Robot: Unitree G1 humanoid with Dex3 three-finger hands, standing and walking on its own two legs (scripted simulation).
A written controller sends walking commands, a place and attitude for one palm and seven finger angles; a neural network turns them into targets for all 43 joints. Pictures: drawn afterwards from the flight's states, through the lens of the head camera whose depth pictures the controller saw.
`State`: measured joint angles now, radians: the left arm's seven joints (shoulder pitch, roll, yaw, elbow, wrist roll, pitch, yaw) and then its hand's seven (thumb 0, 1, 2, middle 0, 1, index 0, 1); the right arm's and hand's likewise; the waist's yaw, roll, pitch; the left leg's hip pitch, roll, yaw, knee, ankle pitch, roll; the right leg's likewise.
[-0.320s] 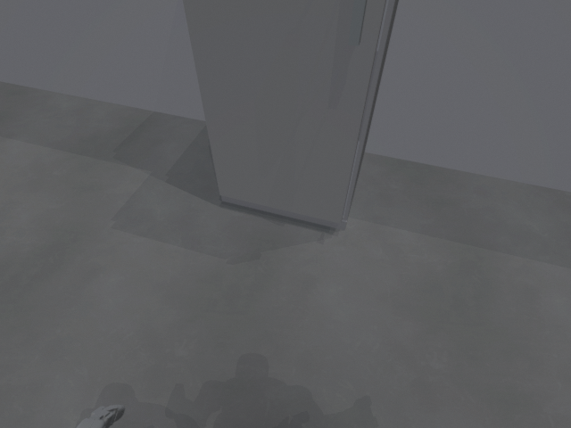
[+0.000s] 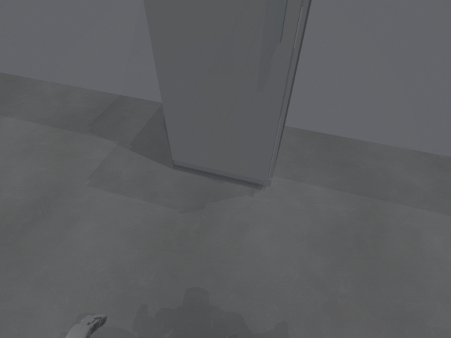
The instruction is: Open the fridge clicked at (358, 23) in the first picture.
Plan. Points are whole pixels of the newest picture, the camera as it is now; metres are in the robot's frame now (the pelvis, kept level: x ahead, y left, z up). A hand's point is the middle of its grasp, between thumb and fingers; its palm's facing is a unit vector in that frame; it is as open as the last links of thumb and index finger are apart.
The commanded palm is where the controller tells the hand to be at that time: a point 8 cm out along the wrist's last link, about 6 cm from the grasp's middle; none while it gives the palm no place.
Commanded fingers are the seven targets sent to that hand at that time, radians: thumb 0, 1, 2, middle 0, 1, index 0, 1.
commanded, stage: stand and wait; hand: right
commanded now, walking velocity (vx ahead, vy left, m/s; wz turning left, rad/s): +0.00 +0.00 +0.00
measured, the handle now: out of the picture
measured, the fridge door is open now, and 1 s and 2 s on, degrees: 0 0 0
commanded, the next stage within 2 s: look at it before walking up in 0.74 s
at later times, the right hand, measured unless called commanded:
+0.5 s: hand out of the picture +0.05 -0.23 -0.15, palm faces -0.02 +0.94 -0.34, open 7.4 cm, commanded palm none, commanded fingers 0.00 -0.90 -0.90 0.20 0.30 0.20 0.30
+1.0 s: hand out of the picture +0.06 -0.23 -0.15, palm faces -0.03 +0.94 -0.33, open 7.4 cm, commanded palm none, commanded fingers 0.00 -0.90 -0.90 0.20 0.30 0.20 0.30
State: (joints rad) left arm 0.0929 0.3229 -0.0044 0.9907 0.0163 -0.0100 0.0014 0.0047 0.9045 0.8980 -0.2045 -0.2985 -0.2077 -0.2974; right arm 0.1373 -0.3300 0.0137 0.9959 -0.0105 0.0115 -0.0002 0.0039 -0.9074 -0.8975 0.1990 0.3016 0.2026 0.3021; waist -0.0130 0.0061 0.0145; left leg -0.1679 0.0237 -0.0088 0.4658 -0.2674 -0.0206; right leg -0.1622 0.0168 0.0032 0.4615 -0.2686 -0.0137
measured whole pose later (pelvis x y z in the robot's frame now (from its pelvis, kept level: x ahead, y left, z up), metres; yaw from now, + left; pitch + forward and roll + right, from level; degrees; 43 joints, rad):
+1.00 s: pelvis -0.01 +0.02 +0.01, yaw +0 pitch -2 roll +0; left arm 0.13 0.33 -0.01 1.11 0.01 -0.01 0.00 0.00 0.91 0.90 -0.20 -0.30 -0.21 -0.30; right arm 0.14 -0.34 0.01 1.08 -0.01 0.00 0.00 0.00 -0.91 -0.90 0.20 0.30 0.20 0.30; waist 0.00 0.00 0.03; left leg -0.16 -0.01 0.00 0.39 -0.20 0.00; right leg -0.15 -0.01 0.01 0.38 -0.21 0.01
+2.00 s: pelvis +0.02 +0.05 +0.00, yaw +14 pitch -1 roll -1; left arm 0.21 0.24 0.05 0.99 0.02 0.02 -0.02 0.01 0.91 0.90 -0.20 -0.30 -0.20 -0.30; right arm 0.43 -0.17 -0.03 1.01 -0.02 -0.02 0.01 0.00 -0.91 -0.90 0.20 0.30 0.20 0.30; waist -0.05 -0.02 0.02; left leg -0.17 -0.06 -0.02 0.47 -0.28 0.07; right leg -0.51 -0.09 -0.05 1.10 -0.33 0.05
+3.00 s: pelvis +0.36 +0.09 -0.02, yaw +48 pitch -1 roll +1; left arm 0.31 0.14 0.03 1.00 0.01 0.03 0.02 0.01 0.91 0.90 -0.20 -0.30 -0.20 -0.30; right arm 0.13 -0.19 -0.04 0.90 0.00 0.01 -0.01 0.00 -0.91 -0.90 0.20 0.30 0.20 0.30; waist 0.02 0.00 0.15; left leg -0.35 -0.08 0.11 0.64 -0.27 0.11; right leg -0.39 -0.11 -0.09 1.31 -0.48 0.06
